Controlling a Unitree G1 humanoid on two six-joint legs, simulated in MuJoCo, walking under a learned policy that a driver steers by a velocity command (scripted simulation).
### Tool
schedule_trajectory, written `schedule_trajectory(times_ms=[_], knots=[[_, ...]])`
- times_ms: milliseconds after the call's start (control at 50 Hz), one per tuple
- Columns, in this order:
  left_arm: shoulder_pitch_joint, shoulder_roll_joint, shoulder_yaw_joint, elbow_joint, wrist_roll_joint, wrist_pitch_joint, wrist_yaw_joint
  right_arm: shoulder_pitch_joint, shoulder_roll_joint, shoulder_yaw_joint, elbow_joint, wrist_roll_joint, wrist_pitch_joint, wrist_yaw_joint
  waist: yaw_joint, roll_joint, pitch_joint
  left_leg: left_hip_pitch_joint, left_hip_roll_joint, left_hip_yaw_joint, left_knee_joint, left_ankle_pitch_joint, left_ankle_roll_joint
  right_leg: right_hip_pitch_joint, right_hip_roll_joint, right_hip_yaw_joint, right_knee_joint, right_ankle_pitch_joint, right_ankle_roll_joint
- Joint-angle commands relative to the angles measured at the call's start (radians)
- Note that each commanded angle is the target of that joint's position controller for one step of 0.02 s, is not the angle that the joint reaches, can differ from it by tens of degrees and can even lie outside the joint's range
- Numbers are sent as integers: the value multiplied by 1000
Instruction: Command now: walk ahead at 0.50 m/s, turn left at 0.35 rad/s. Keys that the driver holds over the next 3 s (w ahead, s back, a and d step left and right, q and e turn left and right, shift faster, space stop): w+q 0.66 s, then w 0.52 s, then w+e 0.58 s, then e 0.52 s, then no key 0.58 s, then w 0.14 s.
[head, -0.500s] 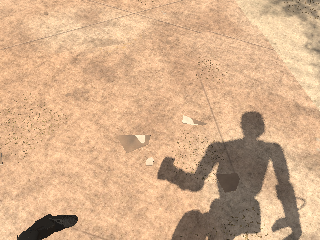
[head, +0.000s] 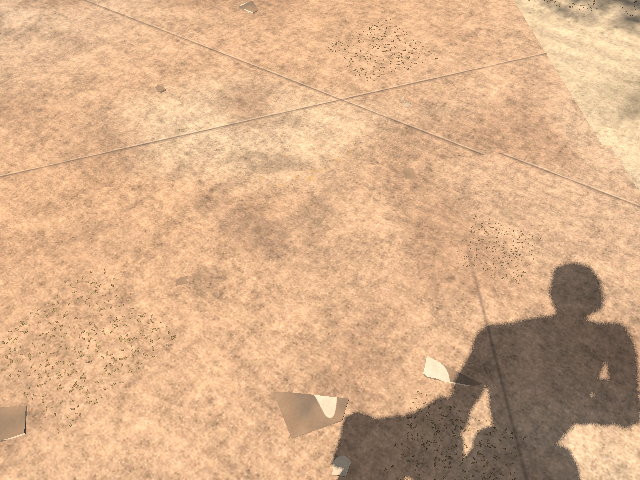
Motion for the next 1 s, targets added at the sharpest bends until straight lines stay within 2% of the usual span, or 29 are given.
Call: schedule_trajectory(times_ms=[20,60,80,100,120,140,160,180,200,220,240,300,380,460,500,540,560,580,600,620,640,660,680,700,740,800,860,940,1000], knots=[[37,164,49,-17,-8,13,14,-149,-74,-15,-127,-2,-21,24,28,-84,59,-75,-22,22,-41,-114,39,63,-342,48,27,563,-104],[13,192,56,-25,-8,29,27,-83,-107,-31,-130,-7,-15,28,-19,-128,-15,53,-87,90,-34,-234,76,92,-334,15,169,937,-74],[3,201,57,-30,-6,39,35,15,-145,-51,-114,-8,-11,24,-76,-140,-84,191,-129,118,-35,-263,101,75,-316,-9,316,1087,-55],[-7,193,50,-38,-7,43,45,165,-197,-79,-86,-5,-8,13,-160,-114,-168,438,-138,87,-79,-194,142,-47,-282,-45,535,1045,-16],[69,125,24,-80,12,24,44,305,-311,-112,-75,-12,0,-5,-169,60,-318,857,103,-302,-60,-178,289,-423,-184,-62,921,634,49],[90,62,-4,-83,24,-8,24,298,-284,-101,-82,9,-3,-5,-135,187,-439,1082,260,-775,-219,-288,431,-719,13,89,1187,-250,94],[10,145,15,-100,-16,-40,2,297,-218,-81,-83,3,0,-8,-183,98,-391,1075,235,-715,-268,-404,378,-839,-59,212,1233,-226,69],[-71,150,10,-131,-40,-57,-5,252,-188,-74,-92,-1,2,-14,-175,34,-257,946,200,-577,-282,-400,333,-872,-107,194,1180,-154,53],[-107,140,8,-143,-23,-64,-2,187,-173,-69,-103,-4,3,-16,-130,-56,-141,773,161,-481,-306,-310,305,-852,-144,174,1066,-97,52],[-112,150,17,-141,2,-58,5,137,-144,-59,-117,-10,3,-19,-95,-61,-93,656,127,-412,-329,-209,290,-789,-175,169,979,-58,61],[-93,146,19,-143,9,-48,6,110,-142,-56,-133,-19,5,-23,-65,-30,-67,571,105,-388,-354,-144,294,-735,-181,165,950,-41,74],[-63,112,10,-138,16,-21,13,92,-163,-63,-132,-15,3,-36,-34,-6,-43,431,67,-295,-384,-10,301,-681,-182,129,813,6,126],[-215,65,-11,-169,15,-22,13,131,-192,-75,-108,0,14,-54,-91,19,-25,341,-18,-201,-364,-84,228,-582,-128,104,491,302,154],[-302,96,1,-190,-9,-37,-1,203,-190,-76,-80,9,30,-60,-126,42,-37,425,13,-300,-296,-205,196,-529,-89,138,328,363,141],[-286,123,16,-187,-12,-44,-6,203,-184,-77,-80,7,34,-62,-106,62,-41,488,43,-370,-234,-230,177,-505,-92,160,295,295,113],[-183,146,35,-161,-11,-53,-3,180,-163,-73,-89,1,38,-60,-42,77,-66,486,24,-387,-140,-201,144,-364,-94,139,244,251,66],[-79,179,50,-149,3,-58,4,180,-116,-56,-99,-5,34,-56,10,43,-156,435,-27,-339,27,-209,111,-175,-171,195,251,226,17],[43,257,69,-139,26,-55,12,262,-47,-34,-122,-3,27,-53,17,-152,-308,182,-147,-210,353,-437,45,174,-392,493,237,110,-98],[107,259,76,-104,8,-39,2,316,-68,-28,-141,12,21,-53,4,-397,-364,-54,-158,-143,590,-722,15,284,-528,867,132,-163,-192],[60,175,55,-123,-4,-35,3,267,-161,-51,-123,19,24,-54,24,-253,-233,-131,-97,-163,686,-647,5,185,-499,808,94,-302,-161],[20,142,45,-127,-2,-26,8,177,-183,-59,-138,10,30,-54,32,-172,-129,-139,-65,-125,706,-566,-1,71,-458,652,91,-224,-124],[-21,123,36,-123,5,-22,9,134,-171,-59,-151,-1,32,-52,16,-127,-62,-116,-37,-110,673,-505,-5,-40,-414,532,71,-89,-111],[-40,101,28,-112,10,-22,9,116,-152,-61,-157,-5,33,-49,-2,-134,-27,-86,-12,-112,628,-464,-5,-112,-376,451,48,8,-107],[-48,93,25,-103,14,-25,8,126,-128,-57,-157,1,36,-45,-20,-157,-11,-41,2,-104,597,-445,-4,-168,-348,389,23,62,-104],[-44,91,26,-78,5,-34,2,133,-86,-47,-151,3,41,-41,-34,-162,-5,-13,2,-86,530,-432,-9,-204,-330,309,-14,148,-124],[-34,131,38,-44,-2,-38,-1,68,-59,-33,-166,-11,35,-37,-34,-124,4,-35,11,-74,358,-343,-19,-185,-339,233,-44,278,-153],[-28,156,42,-17,-15,-27,0,-17,-41,-19,-176,-13,18,-20,-9,-115,11,22,11,-21,155,-191,-18,-181,-310,142,-51,337,-135],[50,188,48,34,-31,-9,0,-131,-50,-17,-207,-2,6,-5,27,-122,31,83,-16,19,3,-149,-1,-128,-334,120,-34,346,-115],[58,208,53,61,-40,9,5,-124,-83,-31,-216,-4,3,-1,-10,-140,20,156,-45,40,-70,-228,45,-56,-364,115,40,495,-90]])
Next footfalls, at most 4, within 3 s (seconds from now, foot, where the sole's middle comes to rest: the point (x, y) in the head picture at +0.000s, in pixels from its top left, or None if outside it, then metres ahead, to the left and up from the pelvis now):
0.10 left None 0.24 0.12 -0.77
0.56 right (370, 445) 0.55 -0.03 -0.77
1.06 left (211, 384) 0.67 0.32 -0.77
1.58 right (269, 253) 1.05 0.23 -0.77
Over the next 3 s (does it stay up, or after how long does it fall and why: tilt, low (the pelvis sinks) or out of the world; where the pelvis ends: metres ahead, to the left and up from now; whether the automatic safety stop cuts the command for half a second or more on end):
stays up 1.14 0.33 0.00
